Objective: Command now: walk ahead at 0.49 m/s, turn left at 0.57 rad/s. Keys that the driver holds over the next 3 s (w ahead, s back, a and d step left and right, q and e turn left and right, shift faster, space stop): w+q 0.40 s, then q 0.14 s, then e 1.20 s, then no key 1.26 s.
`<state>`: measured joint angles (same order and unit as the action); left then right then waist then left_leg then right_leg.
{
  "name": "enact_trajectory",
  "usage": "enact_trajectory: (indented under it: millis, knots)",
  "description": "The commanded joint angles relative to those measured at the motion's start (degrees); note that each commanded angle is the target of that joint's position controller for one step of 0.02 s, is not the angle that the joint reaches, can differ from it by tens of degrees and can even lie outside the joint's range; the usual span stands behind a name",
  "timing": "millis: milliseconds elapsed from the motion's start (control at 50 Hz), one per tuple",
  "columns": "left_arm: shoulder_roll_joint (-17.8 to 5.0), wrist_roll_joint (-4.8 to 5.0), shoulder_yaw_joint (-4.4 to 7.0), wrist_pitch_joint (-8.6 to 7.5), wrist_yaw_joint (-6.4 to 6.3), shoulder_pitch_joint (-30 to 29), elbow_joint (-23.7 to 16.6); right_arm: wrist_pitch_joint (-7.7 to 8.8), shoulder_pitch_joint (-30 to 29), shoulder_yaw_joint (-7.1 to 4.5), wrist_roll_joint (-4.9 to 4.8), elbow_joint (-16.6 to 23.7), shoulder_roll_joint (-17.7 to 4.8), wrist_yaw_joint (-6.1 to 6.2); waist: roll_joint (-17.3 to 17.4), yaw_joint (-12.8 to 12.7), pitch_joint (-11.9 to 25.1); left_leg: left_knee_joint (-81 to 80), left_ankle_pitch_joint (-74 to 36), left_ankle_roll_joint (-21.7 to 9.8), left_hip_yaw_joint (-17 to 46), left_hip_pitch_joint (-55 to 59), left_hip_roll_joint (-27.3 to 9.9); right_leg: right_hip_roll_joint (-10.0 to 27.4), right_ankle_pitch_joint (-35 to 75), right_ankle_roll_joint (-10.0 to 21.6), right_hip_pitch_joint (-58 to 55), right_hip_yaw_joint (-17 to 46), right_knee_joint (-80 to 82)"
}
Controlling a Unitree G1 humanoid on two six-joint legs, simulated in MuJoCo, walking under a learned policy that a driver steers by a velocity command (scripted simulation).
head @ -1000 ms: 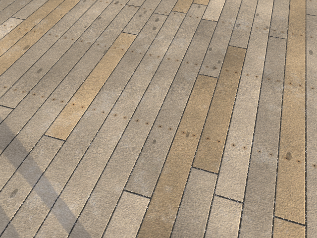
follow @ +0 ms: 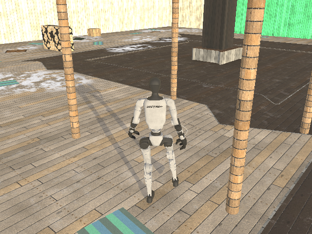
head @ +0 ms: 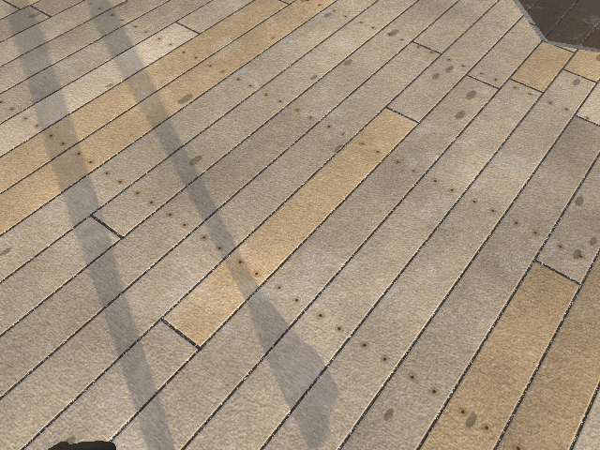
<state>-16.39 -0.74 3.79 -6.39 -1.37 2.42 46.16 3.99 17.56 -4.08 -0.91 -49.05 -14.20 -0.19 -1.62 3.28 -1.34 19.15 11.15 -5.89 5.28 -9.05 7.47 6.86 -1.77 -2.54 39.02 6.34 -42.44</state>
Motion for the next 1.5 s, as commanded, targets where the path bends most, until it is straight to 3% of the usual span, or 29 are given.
enact_trajectory:
  millis: [20, 100, 160, 180, 200, 220, 240, 260, 320, 480, 560, 620, 640, 660, 680, 700, 720, 780, 900, 1020, 1080, 1100, 1120, 1140, 1160, 1180, 1220, 1280, 1500]
  knots:
    - [-2.11, 0.58, -0.03, -0.7, 0.58, -5.31, -4.67, 0.41, 0.64, -2.29, -0.43, 3.53, -9.77, 0.77, 5.85, 0.81, 0.31, -6.22, -6.34, -6.71, 9.6, -7.87, -11.47, -5.04, 8.76, -0.4, -9.44, -4.13, 9.81]
    - [-4.94, 1.18, 0.49, -1.72, 1.89, -7.54, -6.75, -0.43, 3.12, -2.19, -0.69, 3.17, -9.12, 1.23, 6.9, 0.87, 1.53, 0.85, -5.59, -5.96, 16.22, 0.86, -14.48, -6.24, 3.61, 0.9, -9.93, -1.96, 15.48]
    - [-7.85, 1.11, 1.83, -2.8, 1.95, 1.75, -4.97, -0.91, 1.47, -1.9, -0.15, 4.64, -8.39, 1.51, 9.1, -4.71, 5.41, 9.9, -12.86, -3.59, 17.78, 1.54, -12.85, -6.46, -1.23, 4.46, -23.38, -3.07, 19.14]
    - [-10.73, 0.02, 2.73, -3.04, 1.54, 10.79, -3.85, -0.61, 0.37, -0.77, 0.41, 5.98, -5.51, 1.15, 6.17, -8.96, 13.09, 23.38, -10.82, -1.53, 13.99, -4.55, -9.69, 0.95, -2.25, 8.22, -38.45, 3.0, 16.73]
    - [-15.91, -0.88, 4.24, -2.23, 1.13, 19.23, -2.3, 0.07, 8.09, 0.36, -0.84, 7.21, -1.75, 0.94, -9.53, -7.74, 23.11, 43.45, 8.53, 3.26, 5.42, -24.78, -1.28, 15.14, -11.24, 17.72, -61.89, 26.3, 18.48]
    - [-12.15, 0.55, 3.5, -1.58, 1.56, 19.62, -1.76, 0.28, 9.39, 0.22, -1.61, 7.29, -5.44, 0.96, -15.15, -7.48, 23.27, 53.13, 22.75, 3.8, 5.28, -34.72, -4.17, 19.14, -22.98, 19.16, -63.55, 39.59, 23.54]
    - [-7.05, 0.92, 2.14, -1.13, 1.38, 16.21, -3.2, -0.07, 4.51, -1.09, -1.73, 7.35, -10.5, 1.03, -7.77, -8.61, 14.35, 57.05, 18.01, 4.03, 5.46, -38.19, -7.25, 16.58, -26.84, 16.06, -56.1, 31.5, 24.69]
    - [-5.6, 0.66, 1.55, -0.53, 1.22, 12.77, -3.82, -0.47, 0.52, -1.32, -1.07, 8.24, -10.73, 1.17, -3.17, -8.04, 8.44, 56.74, 13.31, 4.39, 3.0, -37.25, -9.41, 13.92, -21.19, 13.74, -47.75, 22.81, 25.67]
    - [-3.56, -0.12, 0.78, -0.28, 1.4, 8.57, -3.02, -1.3, -0.9, -1.47, -0.76, 9.6, -7.21, 0.59, -4.33, -4.29, 1.28, 50.28, 7.24, 4.38, 1.66, -31.22, -13.58, 8.24, -8.99, 12.0, -33.0, 8.56, 30.85]
    - [-7.88, 0.48, 2.32, 0.24, 0.59, 7.93, -1.44, -1.75, -8.39, -0.42, 0.08, 14.3, -3.74, -0.77, -2.55, -4.39, -0.24, 27.78, -10.37, 5.98, -4.07, -27.83, -12.96, 5.57, 19.91, 11.71, -31.0, -11.95, 31.23]
    - [-9.59, 2.27, 2.57, 1.14, -0.21, 11.06, 0.22, -1.83, -13.35, -0.69, 0.13, 17.3, -3.83, -2.1, -3.35, -6.09, 1.06, 17.11, -13.55, 4.43, -6.24, -22.35, -10.55, 6.91, 23.52, 9.67, -35.76, -14.08, 27.75]
    - [-11.14, 3.78, 2.66, 2.05, 0.43, 10.85, 1.41, -2.09, -7.78, -2.02, 0.98, 16.64, -6.43, -2.04, -3.72, -1.69, 4.12, 10.59, -8.36, 1.06, -7.22, -12.87, -6.91, 7.48, 32.96, 9.13, -38.77, -12.82, 18.81]
    - [-10.16, 3.2, 2.12, 2.46, 0.89, 10.9, 1.9, -1.97, -1.9, -2.95, 1.53, 14.6, -8.36, -1.71, -1.68, 1.75, 7.64, 5.55, -15.43, -0.81, -7.7, -3.01, -5.77, 4.77, 30.52, 7.46, -36.56, -14.56, 9.64]
    - [-6.64, 1.11, 0.6, 2.17, 1.4, 13.09, 1.3, -2.06, 3.67, -3.65, 2.69, 13.31, -12.7, -0.61, 4.76, 2.77, 14.45, 9.22, -44.09, -4.02, 0.33, 13.41, -14.92, 0.92, 11.72, 4.45, -26.15, -15.02, -3.51]
    - [-0.56, -0.58, -2.03, 1.92, 2.75, 20.54, 1.52, -2.11, 1.67, -2.1, 4.28, 14.3, -13.25, 0.26, 15.62, -2.52, 23.26, 13.92, -69.37, -15.46, 19.17, 29.91, -32.53, -5.91, -40.87, 0.6, -9.48, -9.33, -23.36]
    - [-5.05, 1.96, -1.1, 2.27, 3.15, 21.54, 4.18, -2.2, 3.07, -1.55, 3.26, 14.31, -10.32, -0.31, 10.78, 0.68, 31.14, 11.13, -59.2, -17.71, 21.44, 26.16, -33.65, -5.64, -42.2, 0.62, -10.93, 2.32, -28.36]
    - [-8.1, 3.63, -0.15, 3.0, 3.18, 15.77, 2.7, -2.14, -0.32, -1.18, 2.27, 13.73, -9.15, -0.76, 7.6, 0.48, 23.08, 8.1, -50.22, -14.76, 14.45, 20.35, -29.77, -3.51, -39.68, 0.45, -7.23, 1.06, -28.24]
    - [-6.55, 1.73, -0.04, 6.36, 0.92, 14.06, 3.27, -1.51, -10.56, -0.08, 2.01, 12.38, -6.11, -0.73, 5.43, -5.29, 9.84, -0.08, -29.58, -8.89, 4.61, -1.59, -23.8, -0.22, -28.9, -1.82, -13.38, -1.7, -19.06]
    - [-5.39, 1.3, 0.96, 8.92, -1.23, 12.5, 0.82, -1.81, -12.99, -1.54, 2.28, 10.26, -8.44, 1.99, 8.49, -4.84, 7.13, -5.59, -9.93, -9.06, -2.36, -7.13, -24.53, -0.8, -20.9, -2.18, -13.89, -5.36, -15.58]
    - [-4.82, 1.22, 1.21, 9.13, 0.31, 8.89, -2.57, -3.45, -13.16, -2.14, 1.7, 8.16, -9.34, 2.99, 8.4, -3.65, 6.13, -4.77, -5.6, -7.84, -5.24, -3.71, -26.5, -1.24, -19.95, 0.1, -15.48, -8.41, -6.11]
    - [-4.72, 1.14, 1.6, 9.01, 1.59, 12.02, -2.52, -4.31, -14.62, -2.51, 0.19, 7.43, -10.39, 2.88, 8.37, -6.05, 6.8, 0.76, -8.11, -4.66, -7.85, -2.61, -26.07, -3.31, -15.02, 2.84, -21.92, -11.34, 5.69]
    - [-5.45, 0.84, 2.04, 8.93, 1.76, 14.33, -1.76, -4.64, -13.66, -2.42, -0.42, 6.68, -9.56, 2.86, 7.0, -6.76, 6.74, 4.84, -5.47, -1.93, -9.72, -3.87, -24.2, -4.91, -10.99, 4.58, -25.6, -11.56, 11.59]
    - [-8.53, 0.41, 2.96, 8.8, 1.44, 15.57, -1.83, -4.97, -10.67, -2.13, -0.27, 5.46, -7.54, 2.66, -0.34, -6.15, 4.63, 14.56, 1.0, 2.95, -13.89, -8.84, -19.79, -1.99, -1.62, 7.48, -28.92, -4.24, 19.37]
    - [-15.53, 0.41, 4.31, 8.78, 0.28, 15.27, -3.63, -4.9, -10.52, -1.34, 2.29, 7.39, -4.54, 2.2, -18.22, -3.32, 2.75, 32.18, 23.09, 9.37, -17.88, -25.72, -10.73, 12.43, 18.32, 15.1, -35.36, 16.83, 21.46]
    - [-16.06, -1.61, 4.03, 7.58, 0.87, 15.74, -4.97, -4.55, -17.28, -1.79, 2.19, 9.61, -6.32, 2.52, -14.5, -7.14, 4.56, 43.14, 29.11, 9.67, -7.33, -30.46, -6.41, 16.31, 18.58, 23.07, -31.82, 23.08, 24.08]
    - [-14.91, -2.03, 3.85, 6.25, 1.29, 14.06, -5.29, -4.64, -18.63, -2.26, 1.09, 9.74, -7.67, 2.7, -9.15, -6.51, 4.73, 47.14, 24.55, 8.6, -3.62, -31.54, -7.43, 13.4, 13.83, 21.55, -31.47, 19.11, 24.75]
    - [-11.2, 0.58, 3.07, 5.47, 0.71, 8.17, -6.51, -4.98, -15.61, -2.97, 1.18, 7.3, -8.71, 3.51, -4.8, -3.48, 4.61, 46.46, 15.15, 7.91, -1.73, -32.09, -9.11, 8.51, 9.3, 15.35, -31.99, 12.61, 23.54]
    - [-9.0, 1.05, 2.17, 5.83, -0.33, 8.37, -7.33, -4.64, -14.2, -3.1, 1.22, 6.87, -8.07, 3.59, -5.11, -2.64, 7.12, 46.76, 9.06, 8.81, -1.48, -28.78, -7.78, 6.13, 14.28, 14.79, -32.6, 10.13, 22.69]
    - [-11.66, 1.23, 3.45, 7.68, -0.72, 8.18, -10.08, -2.82, -15.87, -2.19, 0.24, 7.15, -7.41, 1.88, -7.81, -4.8, 6.08, 21.87, 8.82, 10.55, -0.12, -18.21, -5.22, 3.61, 7.33, 15.58, -30.57, 17.73, 20.59]
